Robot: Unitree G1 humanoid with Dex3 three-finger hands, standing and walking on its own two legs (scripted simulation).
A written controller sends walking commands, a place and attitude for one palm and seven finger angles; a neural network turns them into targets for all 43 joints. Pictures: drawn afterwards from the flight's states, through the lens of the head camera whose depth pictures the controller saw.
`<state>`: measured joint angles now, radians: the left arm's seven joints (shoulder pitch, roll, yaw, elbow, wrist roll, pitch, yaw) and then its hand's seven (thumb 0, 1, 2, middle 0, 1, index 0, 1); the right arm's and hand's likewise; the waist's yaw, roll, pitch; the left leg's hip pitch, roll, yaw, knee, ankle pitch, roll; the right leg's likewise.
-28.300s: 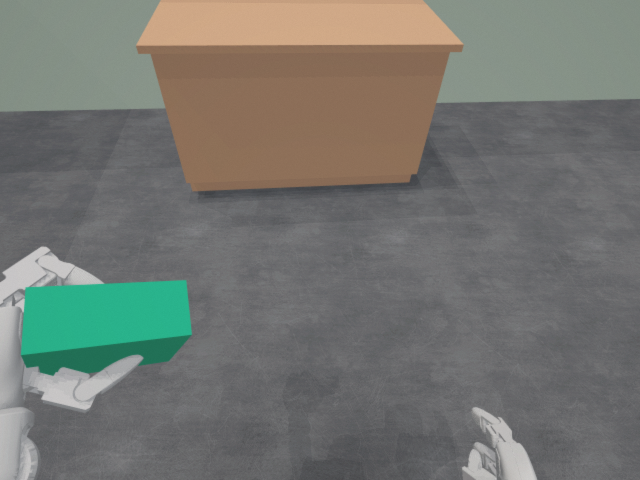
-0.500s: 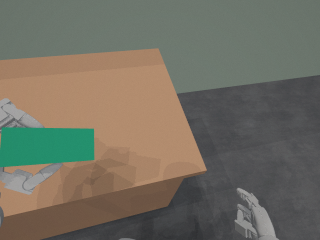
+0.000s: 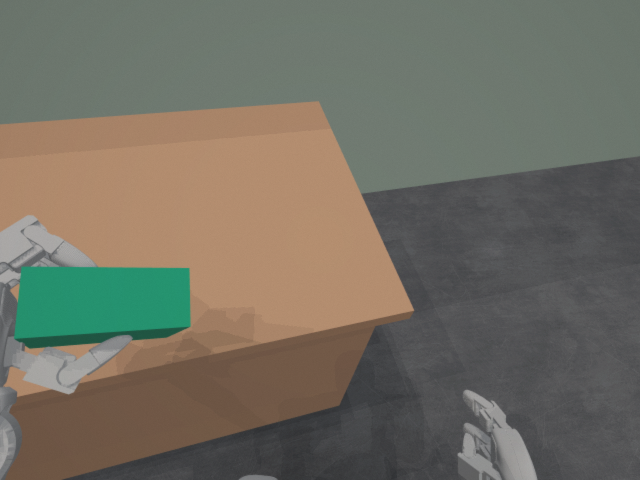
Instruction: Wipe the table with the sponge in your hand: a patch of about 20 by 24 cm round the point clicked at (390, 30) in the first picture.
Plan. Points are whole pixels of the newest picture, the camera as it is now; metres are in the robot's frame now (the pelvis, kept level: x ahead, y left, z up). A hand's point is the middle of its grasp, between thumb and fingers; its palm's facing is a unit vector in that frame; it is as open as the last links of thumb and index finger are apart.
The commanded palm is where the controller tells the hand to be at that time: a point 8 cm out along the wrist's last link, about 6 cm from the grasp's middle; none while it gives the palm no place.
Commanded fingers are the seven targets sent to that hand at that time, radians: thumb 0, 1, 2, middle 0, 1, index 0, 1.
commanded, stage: come to a stop and stand still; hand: left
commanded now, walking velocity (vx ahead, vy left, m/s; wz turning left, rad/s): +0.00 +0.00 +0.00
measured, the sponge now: (132, 308) +0.24 +0.21 +0.13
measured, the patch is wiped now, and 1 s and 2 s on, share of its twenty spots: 0.00 0.00 0.00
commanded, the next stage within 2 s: look again from close up in 0.98 s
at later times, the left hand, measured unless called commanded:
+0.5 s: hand (115, 285) +0.24 +0.22 +0.16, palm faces +0.33 -0.87 -0.36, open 9.5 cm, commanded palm +0.19 +0.26 +0.18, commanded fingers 0.00 0.10 1.30 -1.20 -1.60 -1.20 -1.60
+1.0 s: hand (135, 269) +0.26 +0.21 +0.16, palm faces +0.30 -0.88 -0.37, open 9.5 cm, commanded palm +0.21 +0.25 +0.18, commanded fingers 0.00 0.10 1.30 -1.20 -1.60 -1.20 -1.60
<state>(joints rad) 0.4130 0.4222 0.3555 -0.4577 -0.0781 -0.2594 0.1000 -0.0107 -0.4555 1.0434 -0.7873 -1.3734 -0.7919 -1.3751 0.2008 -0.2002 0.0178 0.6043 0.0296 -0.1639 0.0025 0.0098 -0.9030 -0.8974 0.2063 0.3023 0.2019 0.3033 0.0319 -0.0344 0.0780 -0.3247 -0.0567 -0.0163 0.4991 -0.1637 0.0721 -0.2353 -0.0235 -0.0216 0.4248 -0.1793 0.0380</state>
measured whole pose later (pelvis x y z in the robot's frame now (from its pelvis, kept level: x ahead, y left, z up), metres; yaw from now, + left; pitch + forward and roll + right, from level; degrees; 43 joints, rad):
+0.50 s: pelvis +0.01 -0.01 +0.00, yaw -2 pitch -2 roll -2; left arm 0.43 0.36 0.33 -0.48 -0.04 -0.19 0.10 -0.01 -0.46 1.04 -0.79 -1.37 -0.79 -1.38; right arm 0.20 -0.21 0.02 0.59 0.01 -0.13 -0.02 0.01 -0.90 -0.90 0.21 0.30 0.20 0.30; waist 0.02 -0.01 0.05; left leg -0.27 -0.02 0.01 0.48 -0.19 0.06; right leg -0.19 0.01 0.01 0.39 -0.18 0.03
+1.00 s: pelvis +0.04 -0.02 +0.01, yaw -2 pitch -1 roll -2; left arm 0.46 0.37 0.33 -0.47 -0.07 -0.15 0.09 -0.01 -0.46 1.04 -0.79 -1.38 -0.79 -1.38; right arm 0.19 -0.21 0.01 0.58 0.02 -0.09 -0.04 0.01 -0.90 -0.90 0.21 0.30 0.20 0.30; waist 0.02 0.00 0.03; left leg -0.22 -0.02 0.01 0.45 -0.21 0.05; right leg -0.14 0.01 0.01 0.37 -0.20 0.02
